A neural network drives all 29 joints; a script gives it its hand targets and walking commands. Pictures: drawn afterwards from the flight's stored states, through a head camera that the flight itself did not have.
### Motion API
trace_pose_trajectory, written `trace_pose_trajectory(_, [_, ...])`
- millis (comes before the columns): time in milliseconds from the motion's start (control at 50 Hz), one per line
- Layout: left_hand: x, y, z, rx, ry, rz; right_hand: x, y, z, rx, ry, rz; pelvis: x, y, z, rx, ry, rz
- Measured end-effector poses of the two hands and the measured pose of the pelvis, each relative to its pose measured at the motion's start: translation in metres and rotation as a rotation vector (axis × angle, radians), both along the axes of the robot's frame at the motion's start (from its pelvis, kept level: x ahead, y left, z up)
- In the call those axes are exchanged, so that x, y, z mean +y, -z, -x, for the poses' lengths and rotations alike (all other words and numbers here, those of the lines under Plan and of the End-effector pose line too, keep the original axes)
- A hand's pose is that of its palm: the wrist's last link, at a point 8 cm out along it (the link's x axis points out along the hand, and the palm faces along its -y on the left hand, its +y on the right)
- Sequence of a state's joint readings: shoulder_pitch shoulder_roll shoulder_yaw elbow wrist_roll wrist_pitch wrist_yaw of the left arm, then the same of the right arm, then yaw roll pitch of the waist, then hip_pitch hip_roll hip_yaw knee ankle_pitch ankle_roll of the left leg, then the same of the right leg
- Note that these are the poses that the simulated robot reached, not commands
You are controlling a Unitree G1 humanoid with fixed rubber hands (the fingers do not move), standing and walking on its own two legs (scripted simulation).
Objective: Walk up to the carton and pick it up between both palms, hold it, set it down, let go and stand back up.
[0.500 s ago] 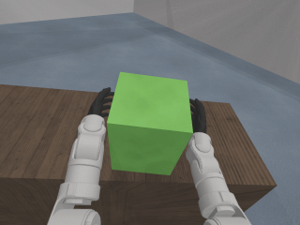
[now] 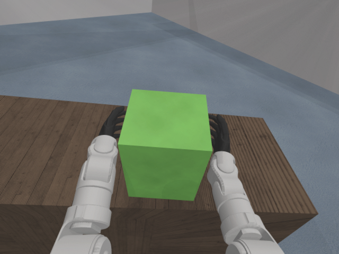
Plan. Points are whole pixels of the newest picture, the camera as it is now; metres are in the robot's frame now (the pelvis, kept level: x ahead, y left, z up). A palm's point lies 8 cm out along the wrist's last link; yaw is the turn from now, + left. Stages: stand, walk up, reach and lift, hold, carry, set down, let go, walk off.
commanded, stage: set down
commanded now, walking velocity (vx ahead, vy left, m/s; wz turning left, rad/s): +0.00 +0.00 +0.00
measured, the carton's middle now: (164, 148) +0.38 +0.00 +0.08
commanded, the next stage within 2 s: none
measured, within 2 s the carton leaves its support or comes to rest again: rests again in 1.40 s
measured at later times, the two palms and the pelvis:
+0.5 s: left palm (116, 136) +0.39 +0.12 +0.10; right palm (224, 149) +0.36 -0.15 +0.11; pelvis +0.00 +0.00 +0.00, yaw -2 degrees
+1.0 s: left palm (118, 136) +0.42 +0.12 +0.08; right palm (218, 150) +0.38 -0.14 +0.09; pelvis +0.02 +0.01 +0.00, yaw -2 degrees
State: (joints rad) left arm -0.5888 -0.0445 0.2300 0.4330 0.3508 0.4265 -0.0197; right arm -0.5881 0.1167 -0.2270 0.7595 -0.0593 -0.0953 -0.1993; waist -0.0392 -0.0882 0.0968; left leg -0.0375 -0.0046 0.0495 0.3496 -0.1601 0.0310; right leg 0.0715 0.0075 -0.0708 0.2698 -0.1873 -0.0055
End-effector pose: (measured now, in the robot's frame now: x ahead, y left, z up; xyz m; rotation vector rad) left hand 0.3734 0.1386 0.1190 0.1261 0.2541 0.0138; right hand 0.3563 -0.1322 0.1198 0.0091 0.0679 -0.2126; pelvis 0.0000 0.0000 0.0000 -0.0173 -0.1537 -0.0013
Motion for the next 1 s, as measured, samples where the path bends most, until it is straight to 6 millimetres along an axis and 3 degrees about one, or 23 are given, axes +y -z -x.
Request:
trace_pose_trajectory(320, [-0.023, -0.005, -0.018, 0.012, 0.067, 0.002, -0.021, -0.003, 0.0, 0.009, 0.068, -0.021, 0.001, -0.002, 0.003, 0.022, 0.033, -0.007])
trace_pose_trajectory(640, [-0.008, 0.036, -0.022, 0.084, 0.05, 0.034, -0.006, 0.025, -0.01, 0.079, 0.051, -0.015, -0.002, -0.002, -0.008, 0.08, 0.017, -0.007])
trace_pose_trajectory(1000, [-0.014, 0.044, -0.047, 0.081, 0.082, 0.046, -0.012, 0.034, -0.024, 0.087, 0.091, -0.016, 0.008, -0.002, -0.017, 0.151, 0.042, -0.004])
